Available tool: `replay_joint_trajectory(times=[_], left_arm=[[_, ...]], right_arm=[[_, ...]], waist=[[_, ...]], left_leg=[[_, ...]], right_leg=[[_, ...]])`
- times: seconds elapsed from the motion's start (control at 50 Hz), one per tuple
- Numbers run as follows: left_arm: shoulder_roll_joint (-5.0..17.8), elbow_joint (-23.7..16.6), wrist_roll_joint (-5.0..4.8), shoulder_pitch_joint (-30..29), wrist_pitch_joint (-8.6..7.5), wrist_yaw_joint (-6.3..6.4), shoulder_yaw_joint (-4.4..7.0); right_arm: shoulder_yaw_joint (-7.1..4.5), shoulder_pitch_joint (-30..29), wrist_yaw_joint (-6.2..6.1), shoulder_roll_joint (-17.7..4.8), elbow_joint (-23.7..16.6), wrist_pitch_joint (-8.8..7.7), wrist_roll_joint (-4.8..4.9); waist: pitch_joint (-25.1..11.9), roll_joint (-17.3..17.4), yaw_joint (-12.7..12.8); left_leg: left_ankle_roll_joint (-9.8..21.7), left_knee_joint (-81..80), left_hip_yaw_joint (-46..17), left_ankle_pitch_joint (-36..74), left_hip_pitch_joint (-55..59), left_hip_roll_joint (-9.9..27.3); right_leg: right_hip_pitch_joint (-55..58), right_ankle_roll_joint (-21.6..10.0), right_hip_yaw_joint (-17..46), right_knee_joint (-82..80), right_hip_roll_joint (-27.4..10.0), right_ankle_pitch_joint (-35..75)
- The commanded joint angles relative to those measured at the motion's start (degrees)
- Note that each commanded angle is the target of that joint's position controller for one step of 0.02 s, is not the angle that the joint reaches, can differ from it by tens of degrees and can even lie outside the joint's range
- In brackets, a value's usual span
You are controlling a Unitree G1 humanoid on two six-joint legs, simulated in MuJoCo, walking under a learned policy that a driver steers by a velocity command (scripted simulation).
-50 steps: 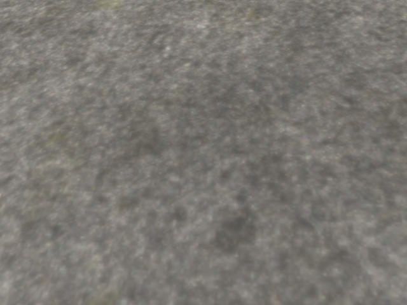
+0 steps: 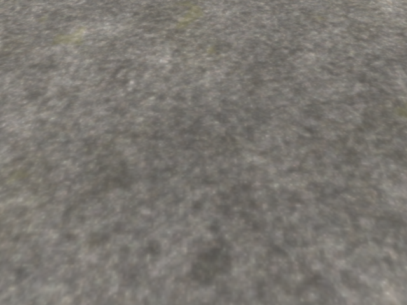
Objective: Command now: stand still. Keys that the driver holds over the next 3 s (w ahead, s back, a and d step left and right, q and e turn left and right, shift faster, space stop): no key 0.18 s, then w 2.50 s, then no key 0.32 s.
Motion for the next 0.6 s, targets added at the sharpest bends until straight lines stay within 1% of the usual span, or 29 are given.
replay_joint_trajectory(times=[0.02, 0.18, 0.2, 0.22, 0.24, 0.26, 0.28, 0.3, 0.32, 0.34, 0.36, 0.38, 0.42, 0.44, 0.46, 0.48, 0.5, 0.52, 0.54, 0.56, 0.58, 0.6], left_arm=[[6.7, -0.8, -0.04, 0.4, -0.53, 0.33, 1.51], [6.5, 3.8, -0.14, 0.3, -0.68, 0.50, 1.38], [5.9, 4.7, -0.20, 1.1, -0.65, 0.53, 1.21], [5.6, 5.1, -0.47, 1.0, -0.66, 0.58, 1.14], [5.7, 5.0, -0.83, 0.2, -0.92, 0.55, 1.19], [5.9, 3.9, -1.02, -1.7, -1.62, 0.35, 1.11], [6.2, 2.5, -1.19, -4.3, -2.76, -0.06, 0.99], [6.7, 1.6, -1.57, -6.1, -3.74, -0.56, 1.14], [7.1, 1.6, -1.84, -5.9, -4.49, -1.07, 1.40], [7.0, 2.0, -1.99, -4.9, -5.11, -1.60, 1.48], [6.7, 2.2, -2.08, -4.7, -5.69, -2.07, 1.43], [6.3, 2.3, -2.05, -5.4, -6.21, -2.41, 1.32], [4.6, 2.7, -1.70, -5.7, -6.92, -3.02, 0.81], [4.6, 3.2, -1.72, -4.7, -7.05, -3.28, 0.77], [4.7, 4.1, -1.86, -2.3, -7.05, -3.42, 0.89], [5.3, 5.5, -1.95, 0.9, -6.84, -3.35, 1.22], [6.5, 6.9, -2.15, 4.9, -6.54, -3.06, 1.77], [8.4, 8.0, -2.56, 9.6, -6.47, -2.58, 2.46], [13.0, 8.6, -2.10, 15.9, -6.37, -1.97, 3.26], [17.6, 9.0, -0.80, 18.3, -7.12, -3.02, 3.79], [13.9, 7.7, -0.80, 12.8, -8.08, -3.58, 2.62], [10.2, 6.2, -1.00, 8.6, -8.65, -3.83, 1.53]], right_arm=[[-1.40, -0.2, -0.24, -6.6, -1.9, -0.75, 0.07], [-1.13, 1.1, -0.50, -7.0, 1.4, -0.66, 0.18], [-1.09, 2.0, -0.63, -7.0, 2.2, -0.56, 0.16], [-1.33, 2.3, -0.84, -7.8, 2.6, -0.34, 0.39], [-2.00, 3.1, -1.11, -10.0, 2.8, -0.10, 0.80], [-2.52, 4.9, -1.36, -11.7, 3.3, 0.00, 1.19], [-3.09, 6.0, -1.66, -13.2, 3.7, -0.18, 1.39], [-3.34, 7.1, -1.89, -13.4, 3.9, -0.70, 0.99], [-3.38, 7.4, -1.89, -12.8, 3.9, -1.25, 0.77], [-3.31, 6.9, -1.79, -11.9, 3.5, -1.59, 1.07], [-3.33, 6.2, -1.67, -11.5, 3.0, -1.72, 1.54], [-3.43, 5.6, -1.55, -11.5, 2.7, -1.74, 1.85], [-3.82, 5.5, -1.33, -12.5, 2.6, -1.46, 2.09], [-3.99, 5.6, -1.19, -12.9, 2.7, -1.20, 2.30], [-4.05, 5.1, -1.04, -13.1, 2.8, -0.89, 2.56], [-3.89, 5.2, -0.85, -12.6, 2.8, -0.74, 2.51], [-3.33, 5.3, -0.64, -11.0, 2.8, -0.79, 2.21], [-2.32, 4.8, -0.33, -8.2, 2.5, -1.11, 1.65], [-0.70, 4.0, 0.26, -3.1, 0.9, -1.66, 0.11], [-1.20, 3.4, -0.14, -3.9, -2.0, -2.79, 1.86], [-2.19, 2.7, -0.30, -8.7, -2.0, -3.66, 3.43], [-2.62, 2.5, 0.06, -10.1, -1.8, -4.19, 3.78]], waist=[[-1.6, 0.5, 0.1], [-0.9, 0.5, -0.1], [-2.1, 1.2, -0.1], [-1.2, 2.5, -0.4], [0.3, 5.5, -1.2], [2.3, 8.4, -2.0], [5.1, 9.7, -2.8], [7.0, 9.2, -3.4], [7.1, 7.9, -3.1], [6.3, 6.4, -2.4], [5.6, 5.3, -2.1], [4.7, 4.9, -2.1], [2.4, 5.7, -1.8], [1.7, 6.2, -1.2], [1.1, 6.0, 0.4], [0.5, 5.5, 1.8], [-0.6, 4.8, 3.6], [-1.7, 2.4, 6.1], [-4.9, -11.0, 7.6], [-4.5, -17.4, 6.8], [0.7, -9.1, 4.9], [3.7, -7.6, 3.4]], left_leg=[[0.9, -6.4, -4.9, 7.4, -1.6, 4.5], [1.4, -7.6, -5.4, 7.1, -1.1, 4.5], [1.6, -8.6, -5.6, 0.7, -0.4, 4.3], [2.6, -10.3, -7.0, -9.3, -0.7, 4.6], [4.8, -12.9, -11.1, -19.7, -0.5, 6.8], [8.0, -17.1, -18.7, -28.2, 0.3, 12.3], [11.3, -20.7, -26.0, -30.8, -0.8, 18.1], [13.5, -22.6, -29.8, -28.3, -0.2, 21.1], [14.3, -22.8, -30.6, -24.8, 2.6, 22.2], [13.9, -22.4, -29.0, -21.7, 5.6, 21.8], [12.5, -22.3, -25.6, -18.0, 7.1, 20.2], [11.1, -21.9, -21.5, -13.8, 6.9, 18.0], [9.9, -20.5, -14.5, -7.7, 3.4, 14.2], [9.8, -19.6, -12.5, -6.8, 0.6, 13.2], [9.4, -17.8, -10.9, -7.3, -2.8, 12.5], [8.8, -15.3, -10.0, -8.1, -6.7, 11.7], [7.7, -11.9, -9.3, -8.8, -10.1, 10.7], [5.4, -3.6, -6.2, -7.0, -14.4, 8.2], [1.0, 18.9, 0.6, -10.7, -21.0, 3.1], [0.6, 32.3, -2.1, -17.9, -32.6, -2.2], [2.0, 39.3, -6.5, -14.3, -37.2, 2.7], [3.0, 39.7, -6.7, -7.5, -38.5, 5.0]], right_leg=[[1.7, -0.7, 2.1, -3.1, -2.7, 12.3], [1.5, -0.2, 1.3, -4.1, -2.6, 11.5], [1.7, -0.2, 0.1, -3.8, -1.7, 6.9], [-0.2, -0.4, -1.8, -1.9, -0.2, 0.3], [-4.5, -0.6, -4.4, 2.7, 1.6, -7.1], [-10.4, -0.8, -6.2, 7.6, 1.5, -10.2], [-14.5, -1.1, -6.5, 12.8, -1.0, -10.1], [-19.0, -1.4, -5.3, 18.7, -3.3, -11.8], [-23.3, -1.8, -4.5, 23.3, -5.1, -13.5], [-25.9, -2.2, -4.5, 24.3, -6.4, -13.4], [-25.8, -2.5, -5.1, 21.7, -7.0, -12.1], [-23.3, -2.5, -6.4, 17.6, -6.8, -10.2], [-14.4, -1.7, -9.3, 9.8, -5.0, -5.6], [-9.3, -1.3, -10.8, 6.3, -3.8, -2.3], [-3.6, -1.1, -12.5, 2.3, -2.6, 3.0], [2.5, -0.9, -13.5, 0.6, -1.2, 5.2], [8.2, -1.2, -13.4, -0.1, -0.5, 4.3], [14.6, -2.8, -8.6, -2.7, -3.6, 1.4], [19.7, -7.4, 9.8, -9.6, -16.7, -7.1], [20.4, -16.5, 33.8, -18.8, -25.4, -22.8], [16.5, -17.1, 32.2, -19.6, -25.7, -28.1], [14.4, -14.6, 24.7, -19.7, -22.4, -23.6]])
